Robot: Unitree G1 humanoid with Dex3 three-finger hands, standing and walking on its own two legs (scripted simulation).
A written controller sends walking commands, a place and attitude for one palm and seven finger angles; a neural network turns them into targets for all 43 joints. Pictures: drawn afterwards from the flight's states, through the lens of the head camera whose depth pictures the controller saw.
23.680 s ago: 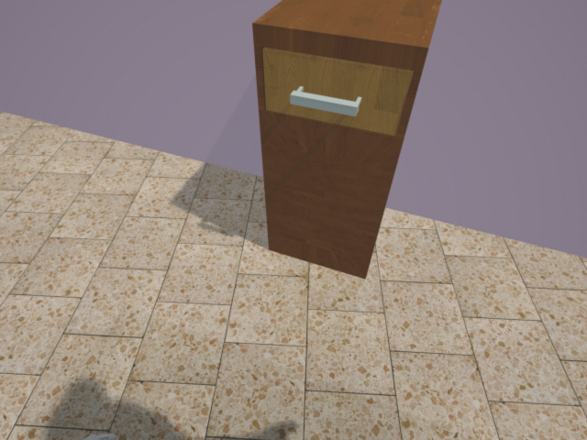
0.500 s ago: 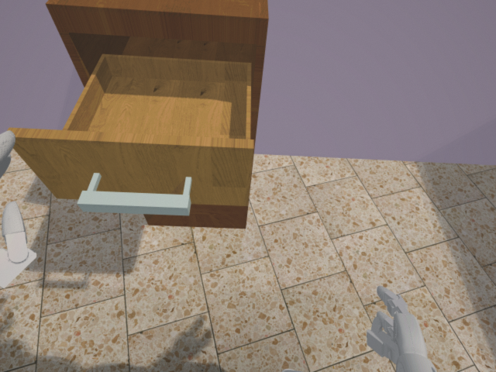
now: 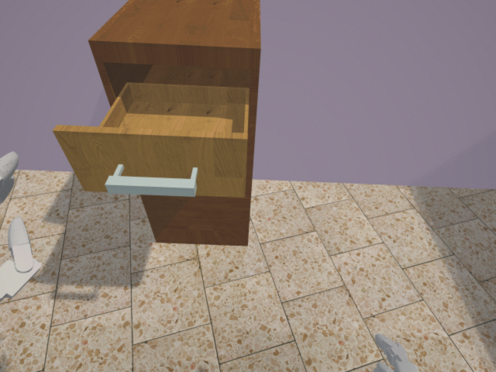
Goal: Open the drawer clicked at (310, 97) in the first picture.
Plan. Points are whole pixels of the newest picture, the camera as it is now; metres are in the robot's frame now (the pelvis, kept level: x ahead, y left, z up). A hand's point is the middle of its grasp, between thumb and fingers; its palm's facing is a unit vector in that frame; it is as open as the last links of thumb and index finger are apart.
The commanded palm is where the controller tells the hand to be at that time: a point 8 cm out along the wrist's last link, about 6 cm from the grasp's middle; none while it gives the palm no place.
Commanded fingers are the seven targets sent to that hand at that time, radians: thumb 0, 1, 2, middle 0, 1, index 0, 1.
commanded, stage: stop stepping back and stand still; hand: left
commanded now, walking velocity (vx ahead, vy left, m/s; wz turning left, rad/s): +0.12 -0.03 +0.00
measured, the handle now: (154, 178) +0.49 +0.21 +0.02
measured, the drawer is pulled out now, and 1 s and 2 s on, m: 0.30 0.30 0.30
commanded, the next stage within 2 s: let the arm hang, fingers relaxed in 0.18 s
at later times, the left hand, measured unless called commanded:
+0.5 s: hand out of the picture +0.12 +0.20 -0.13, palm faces +0.06 -0.96 -0.27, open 7.4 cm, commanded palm none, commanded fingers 0.00 0.90 0.90 -0.20 -0.30 -0.20 -0.30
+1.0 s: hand out of the picture -0.07 +0.18 -0.16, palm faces +0.04 -0.97 -0.23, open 7.3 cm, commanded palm none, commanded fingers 0.00 0.90 0.90 -0.20 -0.30 -0.20 -0.30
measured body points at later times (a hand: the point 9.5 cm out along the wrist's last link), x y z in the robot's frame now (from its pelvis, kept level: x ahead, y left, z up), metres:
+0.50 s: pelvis -0.01 +0.00 -0.01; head -0.01 -0.01 +0.44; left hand +0.11 +0.25 -0.11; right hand +0.12 -0.23 -0.14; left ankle +0.00 +0.11 -0.73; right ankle +0.01 -0.11 -0.73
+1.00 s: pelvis -0.02 +0.00 +0.01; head +0.00 -0.01 +0.46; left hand -0.07 +0.23 -0.14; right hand -0.05 -0.21 -0.16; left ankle +0.00 +0.11 -0.73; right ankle +0.01 -0.11 -0.73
